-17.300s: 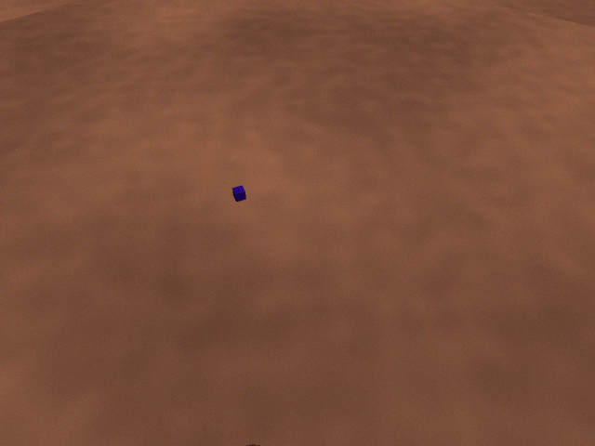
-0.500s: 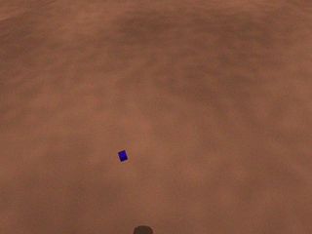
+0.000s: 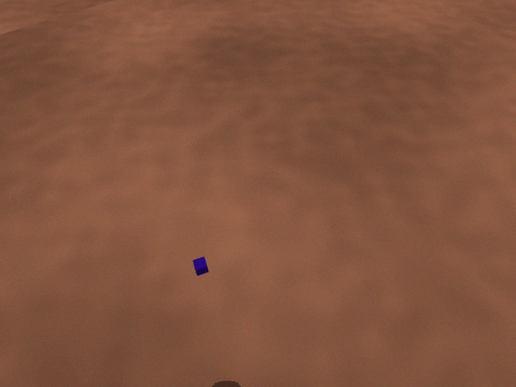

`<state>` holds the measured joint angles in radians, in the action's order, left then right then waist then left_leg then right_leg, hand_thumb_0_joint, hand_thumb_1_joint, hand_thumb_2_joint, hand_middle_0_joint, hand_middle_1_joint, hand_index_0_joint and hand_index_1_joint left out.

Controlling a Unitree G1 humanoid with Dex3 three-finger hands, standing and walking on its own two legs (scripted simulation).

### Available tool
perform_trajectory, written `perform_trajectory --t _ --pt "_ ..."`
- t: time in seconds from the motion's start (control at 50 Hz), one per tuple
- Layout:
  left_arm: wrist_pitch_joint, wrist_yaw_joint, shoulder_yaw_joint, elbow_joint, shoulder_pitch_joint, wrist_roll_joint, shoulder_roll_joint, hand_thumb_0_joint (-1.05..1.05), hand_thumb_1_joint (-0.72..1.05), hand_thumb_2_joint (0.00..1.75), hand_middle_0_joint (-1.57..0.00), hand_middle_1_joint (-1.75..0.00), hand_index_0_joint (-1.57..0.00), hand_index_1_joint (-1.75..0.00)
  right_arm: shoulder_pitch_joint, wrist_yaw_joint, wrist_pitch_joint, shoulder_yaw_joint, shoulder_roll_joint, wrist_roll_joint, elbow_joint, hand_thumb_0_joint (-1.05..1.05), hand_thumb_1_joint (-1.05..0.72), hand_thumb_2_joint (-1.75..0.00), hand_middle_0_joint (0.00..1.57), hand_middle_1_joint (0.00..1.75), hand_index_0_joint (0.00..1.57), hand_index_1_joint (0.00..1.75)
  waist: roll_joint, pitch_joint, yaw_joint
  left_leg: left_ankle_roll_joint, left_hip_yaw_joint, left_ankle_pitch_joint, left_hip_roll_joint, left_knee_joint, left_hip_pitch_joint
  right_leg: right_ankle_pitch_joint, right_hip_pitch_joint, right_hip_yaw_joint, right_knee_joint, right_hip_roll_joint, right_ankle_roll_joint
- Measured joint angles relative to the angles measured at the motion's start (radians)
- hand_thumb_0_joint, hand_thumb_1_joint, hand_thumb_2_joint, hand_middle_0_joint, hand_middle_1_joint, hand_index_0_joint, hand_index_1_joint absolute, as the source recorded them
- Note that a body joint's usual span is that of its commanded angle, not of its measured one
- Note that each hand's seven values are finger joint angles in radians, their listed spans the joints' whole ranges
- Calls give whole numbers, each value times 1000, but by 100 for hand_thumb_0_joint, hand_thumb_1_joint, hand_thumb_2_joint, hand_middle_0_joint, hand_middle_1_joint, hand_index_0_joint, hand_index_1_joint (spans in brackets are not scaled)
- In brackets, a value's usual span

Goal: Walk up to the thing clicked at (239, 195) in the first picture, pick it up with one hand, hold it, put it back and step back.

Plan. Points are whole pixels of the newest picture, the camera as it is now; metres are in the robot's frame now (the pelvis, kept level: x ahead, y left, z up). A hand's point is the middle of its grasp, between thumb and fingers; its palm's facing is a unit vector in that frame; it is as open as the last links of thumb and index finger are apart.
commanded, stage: walk up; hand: left
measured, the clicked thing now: (200, 266) +0.72 +0.27 -0.74
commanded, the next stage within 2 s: stand in 0.42 s
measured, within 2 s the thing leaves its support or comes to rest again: neither
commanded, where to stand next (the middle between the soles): +0.37 -0.02 m, yaw -2 degrees
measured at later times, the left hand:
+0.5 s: hand out of the picture +0.10 +0.26 -0.14, palm faces +0.00 -0.94 -0.34, open 7.3 cm
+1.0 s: hand out of the picture +0.05 +0.24 -0.14, palm faces -0.06 -0.94 -0.35, open 7.3 cm
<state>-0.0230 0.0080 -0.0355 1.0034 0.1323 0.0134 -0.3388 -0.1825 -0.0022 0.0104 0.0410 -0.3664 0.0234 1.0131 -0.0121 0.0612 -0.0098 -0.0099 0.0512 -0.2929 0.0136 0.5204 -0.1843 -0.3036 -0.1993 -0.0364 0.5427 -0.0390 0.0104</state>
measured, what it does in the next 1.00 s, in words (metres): stands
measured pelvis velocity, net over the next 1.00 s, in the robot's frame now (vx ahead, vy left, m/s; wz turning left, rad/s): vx -0.02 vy -0.01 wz -0.02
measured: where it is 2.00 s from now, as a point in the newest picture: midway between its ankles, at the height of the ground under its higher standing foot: outside the picture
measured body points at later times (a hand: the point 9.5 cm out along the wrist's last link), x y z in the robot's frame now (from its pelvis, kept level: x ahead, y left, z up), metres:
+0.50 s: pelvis +0.00 +0.01 +0.01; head +0.01 +0.01 +0.46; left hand +0.10 +0.31 -0.12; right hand +0.11 -0.28 -0.11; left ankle -0.01 +0.13 -0.73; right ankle -0.01 -0.13 -0.73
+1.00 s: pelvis -0.02 -0.01 +0.01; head -0.01 -0.01 +0.46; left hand +0.05 +0.29 -0.12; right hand +0.04 -0.31 -0.12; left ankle -0.01 +0.13 -0.73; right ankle -0.01 -0.13 -0.73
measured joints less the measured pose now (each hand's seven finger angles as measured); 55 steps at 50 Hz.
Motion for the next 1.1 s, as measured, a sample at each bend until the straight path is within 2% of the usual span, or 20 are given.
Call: perform_trajectory --t 0.14,0.5,0.76,1.1 --pt "-3 -5 -2 30 -36 -10 -24 1 91 90 -21 -30 -21 -30 41 0 4 -20 32 -8 33 0 -90 -90 21 30 21 30 17 14 4 4 1 8 -8 -37 18 34 36 -3 -77 8 5" --pt "5 -3 18 92 -50 -3 -16 1 91 90 -20 -30 -21 -30 119 -2 6 -23 34 -11 66 0 -90 -90 21 30 21 30 15 1 -3 9 -7 65 -1 -135 75 92 89 5 -172 1 15" --pt "5 2 41 132 -19 2 -3 1 91 90 -21 -30 -21 -30 100 -4 2 -26 19 -14 100 0 -90 -90 21 30 21 30 5 5 4 -3 -11 120 -11 -208 97 135 97 8 -219 10 5" --pt "1 5 47 130 -4 1 -11 1 91 90 -21 -30 -21 -30 42 -9 -2 -30 11 -11 129 0 -90 -90 21 30 21 30 0 -6 17 -21 -9 128 -33 -206 77 143 73 6 -214 32 -15"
